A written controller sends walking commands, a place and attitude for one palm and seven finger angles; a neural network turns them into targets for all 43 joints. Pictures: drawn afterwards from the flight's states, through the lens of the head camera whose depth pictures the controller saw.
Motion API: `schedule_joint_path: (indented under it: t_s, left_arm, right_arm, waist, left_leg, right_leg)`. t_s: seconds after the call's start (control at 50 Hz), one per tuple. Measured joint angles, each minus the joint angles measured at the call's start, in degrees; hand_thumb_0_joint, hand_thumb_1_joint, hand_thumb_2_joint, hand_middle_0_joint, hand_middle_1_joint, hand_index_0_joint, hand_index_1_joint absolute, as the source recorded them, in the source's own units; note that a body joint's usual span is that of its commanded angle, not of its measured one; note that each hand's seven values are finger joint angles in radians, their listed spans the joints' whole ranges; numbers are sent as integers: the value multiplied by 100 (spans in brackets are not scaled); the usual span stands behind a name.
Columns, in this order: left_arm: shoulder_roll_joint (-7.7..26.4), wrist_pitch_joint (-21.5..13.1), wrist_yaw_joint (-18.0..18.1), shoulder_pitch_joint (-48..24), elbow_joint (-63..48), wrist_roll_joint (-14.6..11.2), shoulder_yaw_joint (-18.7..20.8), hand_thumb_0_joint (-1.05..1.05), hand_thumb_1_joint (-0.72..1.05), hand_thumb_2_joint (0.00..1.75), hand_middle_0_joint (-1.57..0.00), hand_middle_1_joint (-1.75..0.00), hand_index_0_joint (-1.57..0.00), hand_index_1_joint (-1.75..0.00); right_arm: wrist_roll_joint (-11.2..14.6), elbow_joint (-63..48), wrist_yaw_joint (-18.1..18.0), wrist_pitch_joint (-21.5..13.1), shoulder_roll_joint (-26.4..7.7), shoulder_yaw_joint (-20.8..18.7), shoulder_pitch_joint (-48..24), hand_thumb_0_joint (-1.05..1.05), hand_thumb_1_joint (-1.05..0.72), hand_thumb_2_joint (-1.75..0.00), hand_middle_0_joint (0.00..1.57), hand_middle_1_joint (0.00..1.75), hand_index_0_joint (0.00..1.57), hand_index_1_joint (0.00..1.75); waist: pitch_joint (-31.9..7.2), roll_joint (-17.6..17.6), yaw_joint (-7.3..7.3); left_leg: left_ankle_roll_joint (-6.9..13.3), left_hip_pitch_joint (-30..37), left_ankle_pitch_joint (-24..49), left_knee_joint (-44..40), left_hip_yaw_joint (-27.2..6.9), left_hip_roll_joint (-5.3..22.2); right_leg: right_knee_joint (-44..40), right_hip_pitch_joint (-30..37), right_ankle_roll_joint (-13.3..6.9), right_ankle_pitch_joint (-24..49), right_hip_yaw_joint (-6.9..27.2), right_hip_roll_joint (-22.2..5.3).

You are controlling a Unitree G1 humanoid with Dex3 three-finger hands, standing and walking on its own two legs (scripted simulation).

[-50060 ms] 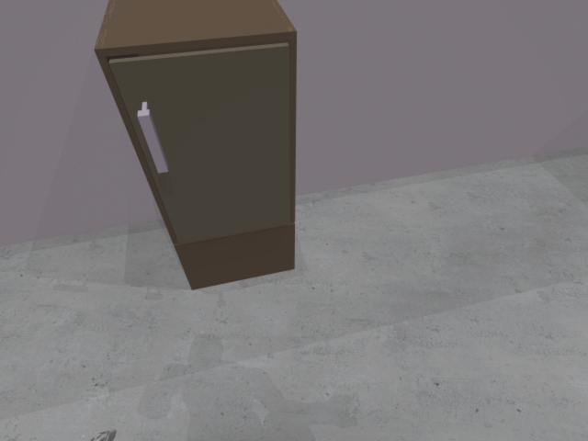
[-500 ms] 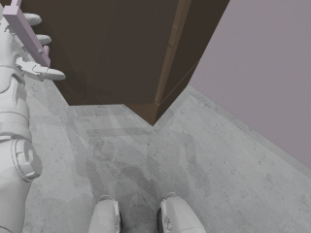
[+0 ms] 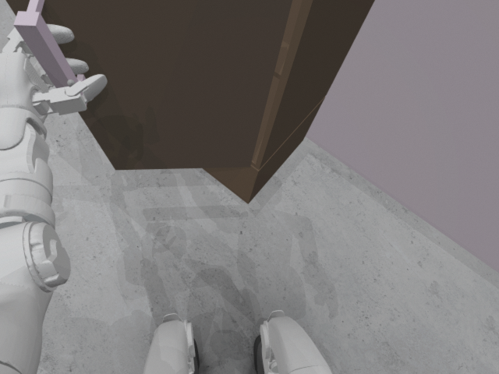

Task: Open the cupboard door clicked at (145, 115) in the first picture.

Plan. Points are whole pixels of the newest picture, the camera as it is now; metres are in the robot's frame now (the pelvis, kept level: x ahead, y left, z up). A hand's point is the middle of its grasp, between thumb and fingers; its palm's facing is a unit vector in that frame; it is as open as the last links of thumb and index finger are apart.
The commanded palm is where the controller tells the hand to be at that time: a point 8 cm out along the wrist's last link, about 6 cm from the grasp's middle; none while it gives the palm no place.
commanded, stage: close the thumb around the handle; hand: left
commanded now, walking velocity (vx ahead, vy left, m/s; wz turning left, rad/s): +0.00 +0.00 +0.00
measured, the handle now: (59, 57) +0.59 +0.24 +0.07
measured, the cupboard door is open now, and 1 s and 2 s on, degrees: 43 65 90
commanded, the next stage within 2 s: pull the door open along its arc in 0.28 s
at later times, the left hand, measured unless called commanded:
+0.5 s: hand (71, 83) +0.53 +0.21 +0.08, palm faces +0.06 -1.00 -0.01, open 5.8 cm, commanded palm +0.50 +0.25 +0.07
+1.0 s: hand (97, 157) +0.41 +0.17 +0.08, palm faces +0.29 -0.95 +0.06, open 6.2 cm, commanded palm +0.35 +0.22 +0.07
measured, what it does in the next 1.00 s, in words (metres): stands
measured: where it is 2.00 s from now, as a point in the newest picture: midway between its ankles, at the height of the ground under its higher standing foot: outside the picture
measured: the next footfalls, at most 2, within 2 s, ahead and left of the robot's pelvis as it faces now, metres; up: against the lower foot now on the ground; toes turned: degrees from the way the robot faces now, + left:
none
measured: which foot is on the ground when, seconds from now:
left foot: down 0.00-1.00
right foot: down 0.00-1.00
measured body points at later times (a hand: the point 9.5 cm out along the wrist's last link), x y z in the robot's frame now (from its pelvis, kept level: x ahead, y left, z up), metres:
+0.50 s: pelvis +0.00 +0.00 +0.00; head +0.16 +0.02 +0.42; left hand +0.52 +0.27 +0.08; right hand +0.00 -0.27 -0.11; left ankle +0.03 +0.11 -0.64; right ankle +0.00 -0.13 -0.64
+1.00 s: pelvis +0.02 +0.00 +0.03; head +0.11 +0.00 +0.47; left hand +0.39 +0.22 +0.08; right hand +0.13 -0.25 -0.09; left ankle +0.03 +0.11 -0.64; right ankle +0.00 -0.13 -0.64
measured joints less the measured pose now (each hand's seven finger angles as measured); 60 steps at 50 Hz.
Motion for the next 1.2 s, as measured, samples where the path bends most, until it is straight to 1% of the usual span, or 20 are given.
schedule_joint_path:
  t_s: [0.14, 0.2, 0.38, 0.44, 0.5, 0.56, 0.68, 0.82, 0.84, 0.86, 0.9, 0.94, 1.02, 1.08, 1.12, 1.14, 1.2]
  left_arm:
    - [28, 19, -51, 64, -90, -20, 68, 1, 58, 77, -37, -131, -36, -132]
    - [26, 22, -74, 102, -119, -24, 93, 1, 70, 82, -38, -133, -37, -133]
    - [-30, 24, -12, 95, -128, -30, 53, 1, 71, 81, -36, -134, -36, -135]
    - [-26, 25, -22, 117, -136, 3, 104, 1, 71, 81, -36, -135, -36, -135]
    - [-32, 36, -37, 240, -227, -11, 159, 1, 71, 80, -36, -135, -35, -135]
    - [-116, 32, -37, 485, -423, -85, 188, 1, 72, 79, -36, -135, -35, -135]
    - [-481, -6, -87, 1305, -1110, -342, 104, 0, 71, 75, -36, -135, -34, -135]
    - [-1154, -41, -102, 2643, -2334, -697, -273, 0, 69, 72, -34, -133, -33, -135]
    - [-1297, -23, -6, 2837, -2551, -718, -346, 0, 68, 72, -34, -133, -33, -134]
    - [-1467, -18, 193, 3020, -2770, -728, -439, 1, 68, 72, -34, -133, -33, -134]
    - [-1829, -30, 699, 3373, -3204, -689, -618, 1, 68, 73, -34, -133, -33, -132]
    - [-2210, -41, 1298, 3661, -3578, -603, -793, 1, 67, 74, -34, -133, -34, -130]
    - [-2844, -57, 2528, 3987, -4036, -217, -1168, 1, 67, 76, -34, -133, -35, -128]
    - [-3170, -29, 3287, 4138, -4210, 96, -1453, 1, 67, 77, -34, -132, -34, -128]
    - [-3315, 0, 3647, 4257, -4303, 281, -1642, 1, 68, 78, -34, -132, -33, -129]
    - [-3366, 7, 3767, 4330, -4347, 356, -1737, 1, 68, 78, -34, -132, -33, -129]
    - [-3456, 2, 3956, 4584, -4486, 491, -2013, 1, 68, 78, -33, -132, -32, -130]
  right_arm:
    - [1, -19, -3, 10, -22, -21, -8, 0, -91, -90, 20, 30, 20, 30]
    - [8, -34, -2, 21, -28, -18, -2, 0, -91, -90, 20, 30, 20, 30]
    - [7, -25, -9, 26, -16, -25, -9, 0, -91, -90, 20, 30, 20, 30]
    - [5, -22, -6, 37, -12, -16, -27, 0, -91, -90, 20, 30, 20, 30]
    - [9, -57, 3, 51, -4, -27, -26, 0, -91, -90, 20, 30, 20, 30]
    - [26, -101, 22, 81, 4, -53, -3, 0, -91, -90, 20, 30, 20, 30]
    - [113, -197, 65, 173, 30, -107, 48, 0, -91, -90, 20, 30, 20, 30]
    - [221, -365, 110, 185, 50, -203, -51, 0, -91, -90, 20, 30, 20, 30]
    - [218, -396, 111, 164, 57, -230, -79, 0, -91, -90, 20, 30, 20, 30]
    - [209, -422, 112, 129, 64, -255, -116, 0, -91, -90, 20, 30, 20, 30]
    - [178, -463, 142, 53, 79, -292, -219, 0, -91, -90, 20, 30, 20, 30]
    - [120, -492, 177, -10, 107, -319, -351, 0, -91, -90, 20, 30, 20, 30]
    - [-39, -512, 245, -79, 202, -330, -638, 0, -91, -90, 20, 30, 20, 30]
    - [-141, -500, 279, -87, 293, -317, -820, 0, -91, -90, 20, 30, 20, 30]
    - [-190, -485, 289, -92, 355, -311, -903, 0, -91, -90, 20, 30, 20, 30]
    - [-209, -473, 290, -96, 383, -308, -933, 0, -91, -90, 20, 30, 20, 30]
    - [-243, -431, 271, -110, 453, -293, -977, 0, -91, -90, 20, 30, 20, 30]
  waist:
    - [-6, -5, -16]
    - [-11, -14, -14]
    - [-7, -12, 5]
    - [-12, -11, 0]
    - [-24, -6, -10]
    - [-33, 5, 19]
    - [-86, -4, 151]
    - [-199, -41, 358]
    - [-217, -46, 409]
    - [-230, -48, 462]
    - [-265, -50, 548]
    - [-293, -55, 627]
    - [-319, -86, 768]
    - [-328, -103, 852]
    - [-332, -103, 896]
    - [-331, -101, 917]
    - [-315, -108, 969]
  left_leg:
    - [-5, -9, -12, 7, 6, 19]
    - [-4, 11, -16, -6, 16, 24]
    - [-10, 29, -16, -15, 1, 11]
    - [-12, 37, -16, -21, 6, 18]
    - [-14, 79, -19, -46, 33, 32]
    - [-12, 182, -22, -107, 78, 46]
    - [-5, 542, -16, -324, 186, 42]
    - [-9, 1075, -1, -621, 264, -4]
    - [-11, 1149, 0, -659, 276, -6]
    - [-14, 1215, 1, -692, 286, -9]
    - [-19, 1318, 9, -747, 302, -27]
    - [-25, 1396, 17, -779, 313, -53]
    - [-49, 1490, 23, -764, 296, -106]
    - [-80, 1541, 30, -737, 251, -139]
    - [-106, 1583, 39, -730, 211, -153]
    - [-119, 1611, 45, -732, 192, -159]
    - [-159, 1718, 71, -768, 142, -168]
  right_leg:
    - [-1, -15, -3, 0, 11, 19]
    - [-13, -1, -2, 2, 22, 25]
    - [-20, 24, -5, -8, 9, 16]
    - [-27, 28, -7, -4, 15, 24]
    - [-46, 51, -7, 4, 44, 36]
    - [-98, 129, -4, 15, 87, 48]
    - [-268, 426, 8, 31, 185, 42]
    - [-516, 918, 17, 33, 248, 2]
    - [-548, 985, 19, 34, 259, -1]
    - [-578, 1046, 22, 37, 267, -3]
    - [-610, 1137, 26, 34, 280, -21]
    - [-604, 1201, 27, 19, 288, -46]
    - [-500, 1274, 4, -47, 268, -99]
    - [-415, 1325, -31, -97, 223, -129]
    - [-380, 1373, -59, -122, 184, -141]
    - [-371, 1404, -74, -131, 165, -145]
    - [-370, 1514, -117, -146, 115, -148]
